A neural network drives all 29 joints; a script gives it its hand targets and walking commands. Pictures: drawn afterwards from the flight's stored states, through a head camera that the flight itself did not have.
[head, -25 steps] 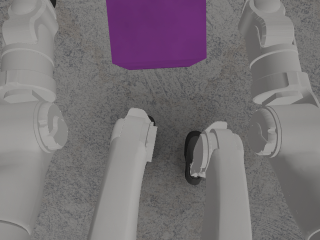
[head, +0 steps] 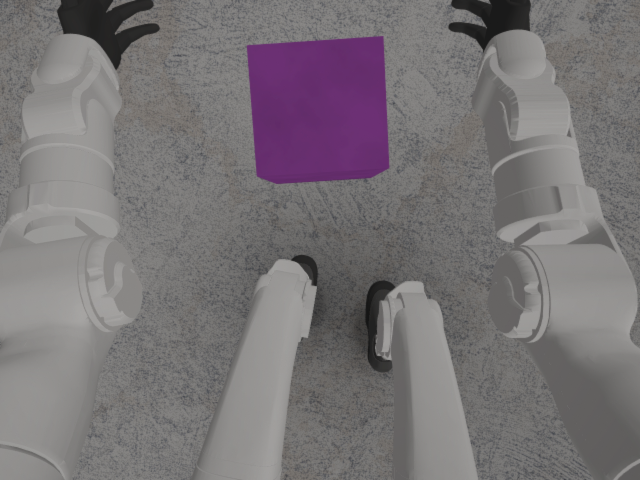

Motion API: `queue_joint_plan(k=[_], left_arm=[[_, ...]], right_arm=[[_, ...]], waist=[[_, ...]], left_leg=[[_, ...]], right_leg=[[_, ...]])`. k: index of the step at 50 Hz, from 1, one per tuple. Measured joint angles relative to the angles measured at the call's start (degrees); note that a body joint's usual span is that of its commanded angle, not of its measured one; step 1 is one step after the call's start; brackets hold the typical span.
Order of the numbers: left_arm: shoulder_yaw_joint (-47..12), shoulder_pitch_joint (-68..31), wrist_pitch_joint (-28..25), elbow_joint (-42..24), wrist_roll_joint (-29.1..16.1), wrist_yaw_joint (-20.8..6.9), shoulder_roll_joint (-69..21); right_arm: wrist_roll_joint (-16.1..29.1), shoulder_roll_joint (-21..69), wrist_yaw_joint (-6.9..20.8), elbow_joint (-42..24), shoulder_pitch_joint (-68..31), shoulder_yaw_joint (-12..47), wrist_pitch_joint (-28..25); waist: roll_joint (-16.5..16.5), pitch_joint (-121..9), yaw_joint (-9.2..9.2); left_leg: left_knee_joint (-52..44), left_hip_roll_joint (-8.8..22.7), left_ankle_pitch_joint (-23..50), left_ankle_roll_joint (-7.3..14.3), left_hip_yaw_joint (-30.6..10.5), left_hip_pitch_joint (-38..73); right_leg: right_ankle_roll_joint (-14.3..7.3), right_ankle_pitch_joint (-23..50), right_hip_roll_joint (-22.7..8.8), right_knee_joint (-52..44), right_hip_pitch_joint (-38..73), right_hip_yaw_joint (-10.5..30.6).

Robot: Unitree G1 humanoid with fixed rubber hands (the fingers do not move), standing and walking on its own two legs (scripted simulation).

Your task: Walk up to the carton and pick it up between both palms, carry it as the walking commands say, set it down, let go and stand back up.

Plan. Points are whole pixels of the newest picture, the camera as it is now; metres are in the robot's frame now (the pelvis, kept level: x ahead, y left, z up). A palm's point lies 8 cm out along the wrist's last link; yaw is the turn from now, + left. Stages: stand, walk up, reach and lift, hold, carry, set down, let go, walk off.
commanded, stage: set down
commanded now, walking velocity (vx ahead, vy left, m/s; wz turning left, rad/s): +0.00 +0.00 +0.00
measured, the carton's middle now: (320, 123) +0.51 +0.09 -0.45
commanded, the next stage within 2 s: let go in 0.44 s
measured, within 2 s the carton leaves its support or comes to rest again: neither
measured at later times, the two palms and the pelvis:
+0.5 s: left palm out of the picture +0.48 +0.29 +0.01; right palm out of the picture +0.55 -0.09 +0.01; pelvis +0.03 +0.01 +0.11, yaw +1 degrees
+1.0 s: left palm out of the picture +0.33 +0.27 +0.08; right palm out of the picture +0.39 -0.17 +0.08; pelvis +0.08 +0.00 +0.18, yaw +3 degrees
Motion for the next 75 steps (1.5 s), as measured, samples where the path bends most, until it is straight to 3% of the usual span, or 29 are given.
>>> queue_joint_plan(k=[20, 27, 33, 39, 51, 61, 67, 75], left_arm=[[3.2, 5.6, -3.5, 1.4, 6.1, -1.1, -3.9], [4.0, 9.8, -4.7, -0.9, 10.2, -2.0, -5.8], [-0.8, 21.1, -4.7, -8.6, 9.5, -3.1, -5.8], [-6.0, 36.1, -5.5, -15.4, 6.7, -3.7, -5.8], [-12.8, 59.5, -9.2, -20.2, 4.6, -3.1, -8.9], [-17.7, 77.1, -10.2, -26.3, 4.1, -0.9, -10.2], [-18.7, 82.6, -8.9, -28.2, 3.7, -0.6, -9.4], [-18.7, 82.0, -5.0, -28.4, 4.3, -0.4, -9.1]], right_arm=[[-4.4, 1.9, 3.3, 1.9, 6.5, -3.1, -3.1], [-7.1, 4.5, 2.5, -0.2, 10.6, -4.1, -4.4], [-7.8, 7.1, 0.5, -9.9, 23.0, -1.9, -4.7], [-5.8, 7.1, 1.5, -16.8, 38.6, 1.2, -6.0], [-2.3, 5.4, 6.3, -15.6, 59.0, 4.7, -10.9], [-0.4, 3.0, 8.6, -19.7, 76.1, 8.1, -13.0], [0.3, 1.2, 9.8, -22.1, 83.0, 9.9, -12.1], [0.7, 0.6, 10.9, -23.4, 84.0, 11.3, -8.4]], waist=[[-0.4, -0.8, -0.59], [-0.2, 0.1, -1.02], [0.5, 1.1, -1.59], [1.4, 1.1, -2.00], [1.4, 0.8, -3.52], [1.5, 2.2, -3.90], [1.1, 3.1, -4.92], [0.4, 4.0, -6.28]], left_leg=[[-25.6, -0.4, 7.7, 0.3, -0.3, 21.8], [-29.7, -0.2, 8.7, 0.2, -0.9, 25.7], [-33.5, -0.1, 9.2, 0.3, -1.4, 31.2], [-39.2, -0.5, 10.0, 0.5, -1.7, 40.8], [-46.3, -1.0, 9.0, -0.1, -2.4, 62.9], [-53.9, -0.5, 9.0, -0.8, -2.4, 81.8], [-57.5, -0.1, 9.1, -1.2, -2.3, 91.4], [-57.8, 0.6, 8.1, -1.7, -2.0, 97.6]], right_leg=[[0.2, 8.2, -1.1, -25.3, 21.1, 2.2], [0.0, 9.5, -0.9, -30.1, 25.3, 2.0], [0.0, 10.4, -1.0, -34.6, 31.1, 2.0], [-0.2, 11.2, -1.5, -40.4, 40.8, 2.2], [-1.4, 9.9, -2.4, -46.9, 62.7, 1.9], [-2.6, 10.1, -2.5, -54.0, 81.1, 2.2], [-3.2, 10.2, -2.3, -57.4, 90.5, 2.3], [-3.8, 9.8, -1.8, -58.3, 96.8, 2.4]])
